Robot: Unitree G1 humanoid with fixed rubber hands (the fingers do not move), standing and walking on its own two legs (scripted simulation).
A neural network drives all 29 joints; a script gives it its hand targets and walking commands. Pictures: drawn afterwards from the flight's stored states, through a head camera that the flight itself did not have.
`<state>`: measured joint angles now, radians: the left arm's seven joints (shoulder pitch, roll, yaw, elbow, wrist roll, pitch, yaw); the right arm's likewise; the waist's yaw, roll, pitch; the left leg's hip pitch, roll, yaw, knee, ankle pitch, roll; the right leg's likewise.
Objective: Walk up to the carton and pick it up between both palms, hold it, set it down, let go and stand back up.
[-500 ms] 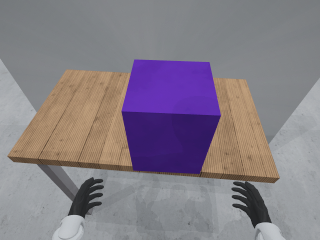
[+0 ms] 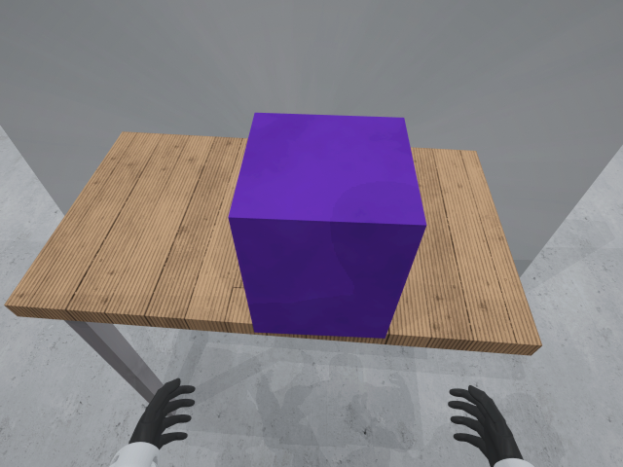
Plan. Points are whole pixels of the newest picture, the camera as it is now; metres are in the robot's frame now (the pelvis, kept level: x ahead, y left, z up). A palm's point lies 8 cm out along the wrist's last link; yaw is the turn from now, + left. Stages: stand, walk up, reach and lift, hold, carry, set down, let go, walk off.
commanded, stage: set down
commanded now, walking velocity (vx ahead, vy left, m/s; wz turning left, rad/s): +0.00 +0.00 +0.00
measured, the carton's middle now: (323, 232) +0.39 +0.01 +0.07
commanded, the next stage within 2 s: let go in 0.34 s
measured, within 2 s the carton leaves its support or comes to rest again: neither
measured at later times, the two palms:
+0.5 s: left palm (156, 442) +0.15 +0.22 -0.08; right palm out of the picture +0.14 -0.23 -0.08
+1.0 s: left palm out of the picture +0.12 +0.23 -0.09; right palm out of the picture +0.12 -0.24 -0.10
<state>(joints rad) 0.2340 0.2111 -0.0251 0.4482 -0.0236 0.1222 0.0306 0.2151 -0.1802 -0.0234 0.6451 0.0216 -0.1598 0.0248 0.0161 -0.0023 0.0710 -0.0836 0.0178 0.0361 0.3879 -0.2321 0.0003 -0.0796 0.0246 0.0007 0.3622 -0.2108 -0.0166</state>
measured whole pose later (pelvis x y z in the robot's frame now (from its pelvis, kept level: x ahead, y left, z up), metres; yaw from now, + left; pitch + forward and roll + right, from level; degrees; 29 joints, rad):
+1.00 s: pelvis -0.01 +0.00 -0.01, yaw +0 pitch -3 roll +0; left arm 0.25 0.20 0.01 0.62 0.02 0.01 0.01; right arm 0.23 -0.21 -0.04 0.74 -0.01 -0.07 0.01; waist 0.00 0.00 0.00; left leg -0.16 0.02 0.04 0.48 -0.27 0.00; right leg -0.16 0.02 -0.01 0.46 -0.25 -0.02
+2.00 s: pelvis -0.05 +0.02 -0.01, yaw +0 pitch -3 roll +0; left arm 0.44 0.21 0.01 0.91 0.02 -0.02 0.02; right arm 0.39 -0.23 -0.02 0.88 0.00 -0.01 -0.01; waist 0.00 0.02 0.00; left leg -0.24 -0.03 0.05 0.50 -0.21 0.04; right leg -0.24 -0.02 0.01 0.50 -0.20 0.03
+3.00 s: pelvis -0.02 +0.01 +0.00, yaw +0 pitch -2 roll +0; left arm 0.35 0.19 -0.01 1.00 0.00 -0.01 0.04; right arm 0.35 -0.20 0.00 0.99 0.00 -0.01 -0.03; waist 0.00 0.01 0.01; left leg -0.19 -0.01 0.03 0.45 -0.23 0.02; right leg -0.20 0.00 0.01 0.46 -0.23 0.00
